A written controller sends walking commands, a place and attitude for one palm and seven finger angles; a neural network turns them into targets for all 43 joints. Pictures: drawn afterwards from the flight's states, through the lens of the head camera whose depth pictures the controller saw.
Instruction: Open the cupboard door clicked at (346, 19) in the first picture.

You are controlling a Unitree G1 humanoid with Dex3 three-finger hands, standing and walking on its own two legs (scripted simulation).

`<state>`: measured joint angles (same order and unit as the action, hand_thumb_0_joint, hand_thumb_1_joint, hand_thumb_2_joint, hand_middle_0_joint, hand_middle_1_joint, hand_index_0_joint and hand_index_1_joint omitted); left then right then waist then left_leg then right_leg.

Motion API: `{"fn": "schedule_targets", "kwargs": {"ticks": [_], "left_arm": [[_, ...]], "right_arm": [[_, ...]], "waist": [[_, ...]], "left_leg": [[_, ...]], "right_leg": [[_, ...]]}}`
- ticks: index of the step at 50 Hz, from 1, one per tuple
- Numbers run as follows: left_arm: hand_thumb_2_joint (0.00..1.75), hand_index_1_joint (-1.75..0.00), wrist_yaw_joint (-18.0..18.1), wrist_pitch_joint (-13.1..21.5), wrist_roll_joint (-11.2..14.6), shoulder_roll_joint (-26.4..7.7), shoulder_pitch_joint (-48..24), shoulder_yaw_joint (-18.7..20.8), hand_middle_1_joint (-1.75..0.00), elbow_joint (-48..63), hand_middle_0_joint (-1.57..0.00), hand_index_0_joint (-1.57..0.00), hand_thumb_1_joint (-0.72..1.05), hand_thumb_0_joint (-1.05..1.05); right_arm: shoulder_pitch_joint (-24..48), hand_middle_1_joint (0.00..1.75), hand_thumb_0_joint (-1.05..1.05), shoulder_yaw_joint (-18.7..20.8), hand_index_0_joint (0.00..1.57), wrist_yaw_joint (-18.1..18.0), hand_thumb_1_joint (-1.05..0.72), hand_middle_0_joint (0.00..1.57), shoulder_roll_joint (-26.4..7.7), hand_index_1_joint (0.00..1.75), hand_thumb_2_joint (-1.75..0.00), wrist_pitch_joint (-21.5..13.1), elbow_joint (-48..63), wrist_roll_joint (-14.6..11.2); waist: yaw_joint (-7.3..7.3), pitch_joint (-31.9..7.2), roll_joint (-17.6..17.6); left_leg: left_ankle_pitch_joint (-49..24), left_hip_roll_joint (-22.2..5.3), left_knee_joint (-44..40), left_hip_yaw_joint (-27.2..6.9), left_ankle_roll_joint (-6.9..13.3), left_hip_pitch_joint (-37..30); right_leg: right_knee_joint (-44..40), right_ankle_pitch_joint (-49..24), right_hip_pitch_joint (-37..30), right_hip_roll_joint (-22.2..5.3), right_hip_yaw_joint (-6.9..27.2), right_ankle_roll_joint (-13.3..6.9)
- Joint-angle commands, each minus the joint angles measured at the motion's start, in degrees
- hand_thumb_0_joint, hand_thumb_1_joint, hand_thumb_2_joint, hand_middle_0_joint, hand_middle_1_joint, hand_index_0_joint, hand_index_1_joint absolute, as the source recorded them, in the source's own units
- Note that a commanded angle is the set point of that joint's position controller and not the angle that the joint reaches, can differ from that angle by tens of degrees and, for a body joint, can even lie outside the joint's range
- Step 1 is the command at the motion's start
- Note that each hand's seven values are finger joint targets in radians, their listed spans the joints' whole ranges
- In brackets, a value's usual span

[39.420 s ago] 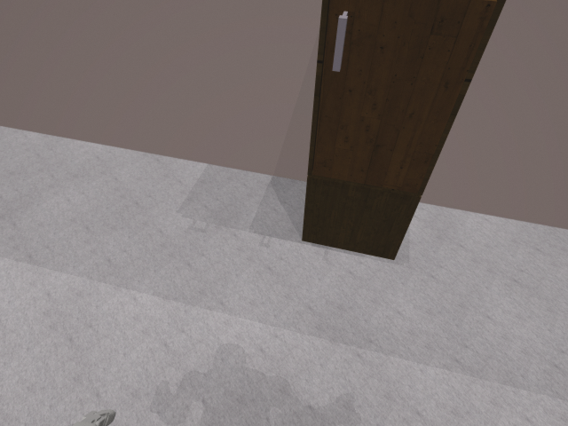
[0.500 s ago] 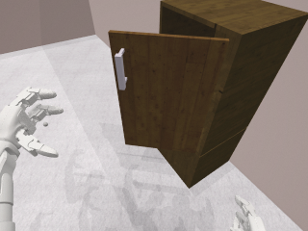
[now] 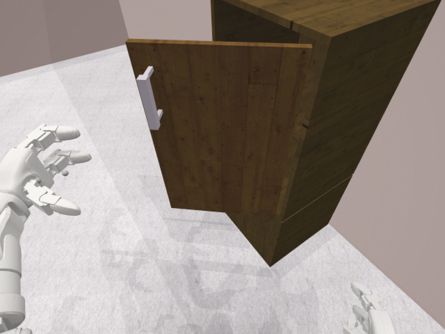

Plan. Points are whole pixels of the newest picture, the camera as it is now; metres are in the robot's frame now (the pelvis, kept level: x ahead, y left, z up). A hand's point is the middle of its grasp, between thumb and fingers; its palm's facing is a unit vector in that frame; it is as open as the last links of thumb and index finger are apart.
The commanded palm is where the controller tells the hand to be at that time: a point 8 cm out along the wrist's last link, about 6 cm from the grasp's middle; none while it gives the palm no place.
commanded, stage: move the hooked fingers beside the handle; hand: left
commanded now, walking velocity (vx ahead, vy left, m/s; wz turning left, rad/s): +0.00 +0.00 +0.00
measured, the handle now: (152, 98) +0.56 +0.21 +0.14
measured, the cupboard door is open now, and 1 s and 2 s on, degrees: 49 49 49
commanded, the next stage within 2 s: none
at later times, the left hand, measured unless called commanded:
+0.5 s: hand (86, 144) +0.38 +0.28 +0.16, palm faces -0.02 -1.00 +0.00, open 14.0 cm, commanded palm +0.37 +0.33 +0.16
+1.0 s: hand (105, 122) +0.45 +0.27 +0.15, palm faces +0.00 -1.00 +0.01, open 14.0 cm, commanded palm +0.43 +0.32 +0.15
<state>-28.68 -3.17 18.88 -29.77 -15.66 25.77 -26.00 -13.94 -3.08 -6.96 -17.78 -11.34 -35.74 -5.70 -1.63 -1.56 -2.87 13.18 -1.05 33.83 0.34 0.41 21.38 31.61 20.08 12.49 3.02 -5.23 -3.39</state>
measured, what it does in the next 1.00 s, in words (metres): stands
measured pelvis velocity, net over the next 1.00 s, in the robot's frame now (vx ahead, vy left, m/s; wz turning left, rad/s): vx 0.00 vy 0.04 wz -0.02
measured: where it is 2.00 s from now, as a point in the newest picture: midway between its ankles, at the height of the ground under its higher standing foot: outside the picture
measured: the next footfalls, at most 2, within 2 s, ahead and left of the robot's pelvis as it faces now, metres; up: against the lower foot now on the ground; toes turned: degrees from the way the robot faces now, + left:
none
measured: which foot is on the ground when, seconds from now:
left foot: down 0.00-1.00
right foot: down 0.00-1.00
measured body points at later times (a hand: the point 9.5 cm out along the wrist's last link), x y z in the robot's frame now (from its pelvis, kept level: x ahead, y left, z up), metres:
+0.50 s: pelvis +0.01 +0.03 +0.00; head +0.03 +0.03 +0.45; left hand +0.38 +0.34 +0.16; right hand +0.15 -0.23 -0.09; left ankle +0.05 +0.12 -0.73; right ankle -0.03 -0.07 -0.73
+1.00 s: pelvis +0.00 +0.04 +0.00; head +0.04 +0.05 +0.44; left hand +0.44 +0.33 +0.16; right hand +0.06 -0.24 -0.11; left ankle +0.05 +0.12 -0.73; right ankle -0.03 -0.07 -0.73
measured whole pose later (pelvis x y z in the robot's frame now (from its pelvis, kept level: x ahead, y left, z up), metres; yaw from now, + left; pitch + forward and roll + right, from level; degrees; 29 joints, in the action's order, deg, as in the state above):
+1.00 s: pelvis +0.00 +0.04 +0.00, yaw -1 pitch +6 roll -2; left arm -22.1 6.7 11.5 -32.2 -44.2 21.7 -56.2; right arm -21.1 -2.3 -4.9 -17.6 -3.6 -38.4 -3.8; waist 4.4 -2.2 -0.8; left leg 13.9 0.2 36.0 2.3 3.1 28.8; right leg 33.4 19.9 20.0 1.4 -3.5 -1.0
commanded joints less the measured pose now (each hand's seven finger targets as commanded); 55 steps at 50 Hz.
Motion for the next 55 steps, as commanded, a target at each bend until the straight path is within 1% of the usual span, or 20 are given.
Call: {"fn": "schedule_targets", "kwargs": {"ticks": [1, 5, 10, 15, 18, 19, 22, 26, 30, 34, 35, 38, 39, 43, 44, 46, 47, 50, 53, 55], "left_arm": [[0.30, -1.20, -0.91, 7.03, 1.96, -18.94, -21.25, 5.99, -1.20, 12.77, -0.30, -0.30, -0.50, 0.00], [0.30, -1.20, -0.42, 6.00, 1.70, -18.55, -18.46, 6.50, -1.20, 8.46, -0.30, -0.30, -0.50, 0.00], [0.30, -1.20, 0.45, 4.05, 0.48, -18.84, -21.08, 5.73, -1.20, 6.66, -0.30, -0.30, -0.50, 0.00], [0.30, -1.20, 1.73, 7.08, 0.12, -17.47, -26.01, 3.90, -1.20, 11.49, -0.30, -0.30, -0.50, 0.00], [0.30, -1.20, 2.25, 7.37, -0.28, -14.28, -30.20, 0.68, -1.20, 9.43, -0.30, -0.30, -0.50, 0.00], [0.30, -1.20, 2.52, 7.12, -0.12, -14.02, -30.43, 0.11, -1.20, 8.54, -0.30, -0.30, -0.50, 0.00], [0.30, -1.20, 3.32, 5.45, -1.51, -15.09, -32.29, 0.65, -1.20, 2.95, -0.30, -0.30, -0.50, 0.00], [0.30, -1.20, 5.17, 5.37, -3.19, -13.09, -39.13, -2.93, -1.20, 1.66, -0.30, -0.30, -0.50, 0.00], [0.30, -1.20, 7.21, 8.40, -3.98, -15.49, -41.72, -0.74, -1.20, 0.33, -0.30, -0.30, -0.50, 0.00], [0.30, -1.20, 7.31, 9.69, -4.31, -15.47, -44.91, -1.35, -1.20, -5.70, -0.30, -0.30, -0.50, 0.00], [0.30, -1.20, 7.30, 9.68, -4.85, -17.07, -44.71, -0.08, -1.20, -7.64, -0.30, -0.30, -0.50, 0.00], [0.30, -1.20, 6.87, 9.69, -5.56, -15.31, -46.34, -2.20, -1.20, -10.29, -0.30, -0.30, -0.50, 0.00], [0.30, -1.20, 6.99, 9.93, -5.45, -16.24, -45.18, -1.53, -1.20, -11.92, -0.30, -0.30, -0.50, 0.00], [0.30, -1.20, 6.38, 11.54, -5.63, -15.95, -50.67, -2.87, -1.20, -13.88, -0.30, -0.30, -0.50, 0.00], [0.30, -1.20, 6.44, 12.44, -5.33, -16.47, -52.83, -2.92, -1.20, -14.40, -0.30, -0.30, -0.50, 0.00], [0.30, -1.20, 6.50, 13.81, -5.98, -19.80, -56.59, -0.77, -1.20, -16.98, -0.30, -0.30, -0.50, 0.00], [0.30, -1.20, 6.34, 14.53, -6.06, -18.43, -57.67, -2.04, -1.20, -17.07, -0.30, -0.30, -0.50, 0.00], [0.30, -1.20, 6.57, 16.72, -6.79, -21.33, -58.88, -0.19, -1.20, -18.34, -0.30, -0.30, -0.50, 0.00], [0.30, -1.20, 6.02, 16.78, -7.49, -18.86, -60.95, -3.27, -1.20, -22.81, -0.30, -0.30, -0.50, 0.00], [0.30, -1.20, 5.98, 16.69, -7.56, -19.83, -62.31, -2.59, -1.20, -25.31, -0.30, -0.30, -0.50, 0.00]], "right_arm": [[3.82, 0.30, 0.00, 2.93, 0.20, -0.23, -0.90, 0.20, -6.51, 0.30, -0.90, -2.73, 8.89, 0.47], [3.26, 0.30, 0.00, 3.14, 0.20, 0.35, -0.90, 0.20, -6.62, 0.30, -0.90, -2.10, 9.27, 0.39], [2.31, 0.30, 0.00, 3.43, 0.20, 0.82, -0.90, 0.20, -6.80, 0.30, -0.90, -0.72, 10.06, 0.26], [1.32, 0.30, 0.00, 3.55, 0.20, 0.92, -0.90, 0.20, -6.73, 0.30, -0.90, -0.34, 10.28, 0.69], [0.42, 0.30, 0.00, 3.56, 0.20, 0.73, -0.90, 0.20, -6.90, 0.30, -0.90, -0.08, 9.00, 0.74], [-0.05, 0.30, 0.00, 3.51, 0.20, 0.64, -0.90, 0.20, -6.93, 0.30, -0.90, 0.15, 8.79, 0.72], [-0.59, 0.30, 0.00, 3.58, 0.20, 0.53, -0.90, 0.20, -7.39, 0.30, -0.90, 0.97, 7.78, 0.75], [-0.93, 0.30, 0.00, 3.30, 0.20, 0.69, -0.90, 0.20, -7.33, 0.30, -0.90, 1.82, 7.65, 0.92], [-2.14, 0.30, 0.00, 3.49, 0.20, 0.94, -0.90, 0.20, -7.72, 0.30, -0.90, 2.17, 7.03, 1.59], [-3.81, 0.30, 0.00, 3.58, 0.20, 1.06, -0.90, 0.20, -8.03, 0.30, -0.90, 2.96, 5.70, 1.79], [-4.12, 0.30, 0.00, 3.69, 0.20, 1.15, -0.90, 0.20, -8.37, 0.30, -0.90, 3.23, 5.68, 1.75], [-4.79, 0.30, 0.00, 3.93, 0.20, 1.49, -0.90, 0.20, -8.43, 0.30, -0.90, 3.87, 5.68, 1.79], [-5.66, 0.30, 0.00, 4.07, 0.20, 1.43, -0.90, 0.20, -8.51, 0.30, -0.90, 4.37, 5.54, 1.79], [-6.56, 0.30, 0.00, 4.26, 0.20, 1.66, -0.90, 0.20, -8.96, 0.30, -0.90, 5.09, 5.02, 1.88], [-7.34, 0.30, 0.00, 4.45, 0.20, 1.40, -0.90, 0.20, -9.03, 0.30, -0.90, 5.42, 4.51, 1.77], [-8.12, 0.30, 0.00, 4.48, 0.20, 1.33, -0.90, 0.20, -9.59, 0.30, -0.90, 5.60, 3.59, 2.04], [-8.25, 0.30, 0.00, 4.43, 0.20, 1.48, -0.90, 0.20, -9.44, 0.30, -0.90, 5.57, 3.56, 2.04], [-9.60, 0.30, 0.00, 4.63, 0.20, 1.48, -0.90, 0.20, -9.76, 0.30, -0.90, 5.96, 2.77, 2.36], [-10.54, 0.30, 0.00, 4.61, 0.20, 1.59, -0.90, 0.20, -9.75, 0.30, -0.90, 6.50, 1.85, 2.30], [-11.47, 0.30, 0.00, 4.90, 0.20, 1.63, -0.90, 0.20, -10.17, 0.30, -0.90, 6.85, 1.34, 2.38]], "waist": [[1.11, -15.79, -0.34], [0.03, -14.52, 1.02], [0.29, -14.49, -0.38], [1.31, -17.97, -2.83], [2.83, -16.32, -3.49], [2.94, -15.72, -1.20], [3.05, -14.44, -0.81], [4.10, -14.90, -2.39], [3.72, -18.62, -3.23], [4.64, -17.66, -0.66], [4.22, -17.94, -0.79], [4.64, -17.85, -3.13], [4.54, -17.81, -0.88], [5.79, -17.24, -2.64], [6.81, -16.92, 0.13], [7.04, -16.79, -0.48], [7.07, -17.81, -2.80], [6.76, -20.92, -4.40], [8.30, -18.84, -5.12], [8.64, -18.51, -2.36]], "left_leg": [[-11.48, 2.13, -0.48, -1.88, 2.70, -12.66], [-12.49, 2.06, -0.96, -1.48, 2.83, -12.04], [-13.18, 1.96, -1.34, -1.18, 2.83, -12.59], [-15.99, 1.42, -1.36, -2.06, 2.69, -17.08], [-14.24, 0.89, -2.03, -3.08, 2.29, -18.70], [-13.70, 0.96, -2.10, -3.05, 2.51, -17.80], [-11.34, 0.78, -2.81, -3.64, 2.27, -16.39], [-9.92, 0.42, -3.27, -4.75, 1.99, -17.38], [-11.82, -0.08, -3.15, -5.62, 1.62, -20.03], [-11.28, -0.20, -2.89, -5.30, 1.79, -18.27], [-11.74, -0.28, -2.88, -5.35, 1.74, -17.76], [-12.48, -0.28, -2.55, -5.32, 1.48, -17.96], [-12.94, -0.30, -2.23, -4.97, 1.77, -16.73], [-11.12, -0.36, -1.90, -5.13, 1.77, -16.65], [-10.25, -0.38, -1.53, -4.82, 2.17, -15.77], [-8.33, -0.32, -1.55, -4.98, 2.20, -14.59], [-8.35, -0.18, -1.44, -4.98, 2.09, -15.65], [-10.41, -0.32, -0.56, -5.34, 1.93, -16.99], [-8.50, -0.39, -0.23, -5.27, 1.95, -15.54], [-8.00, -0.40, 0.30, -5.00, 2.33, -13.74]], "right_leg": [[-5.19, -25.73, 2.77, -3.43, 8.31, 5.57], [-4.36, -27.00, 3.86, -2.93, 6.71, 5.17], [-4.15, -25.09, 5.62, -2.26, 5.36, 3.92], [-3.74, -23.53, 6.58, -1.16, 4.07, 2.54], [-4.29, -19.14, 9.91, -0.81, 3.20, 2.12], [-4.68, -18.49, 9.46, -0.87, 3.11, 2.03], [-4.79, -16.24, 10.84, -1.04, 2.95, 1.95], [-4.86, -13.19, 12.75, -1.14, 2.62, 1.72], [-4.58, -13.19, 12.36, -0.94, 2.67, 1.35], [-4.67, -12.91, 12.47, -1.03, 2.63, 1.47], [-4.29, -13.52, 12.56, -1.00, 2.70, 1.52], [-3.96, -13.75, 13.80, -1.12, 2.68, 1.52], [-4.04, -14.21, 12.65, -1.18, 2.68, 1.53], [-3.88, -12.87, 15.40, -0.87, 2.94, 1.68], [-4.06, -12.31, 15.00, -0.85, 2.89, 1.76], [-3.88, -11.19, 15.96, -0.75, 3.24, 1.89], [-3.64, -10.81, 16.65, -0.76, 3.26, 1.81], [-2.94, -11.69, 16.58, -0.66, 3.38, 1.68], [-3.07, -10.24, 19.15, -0.68, 3.42, 1.90], [-3.01, -10.48, 19.21, -0.54, 3.49, 2.19]]}}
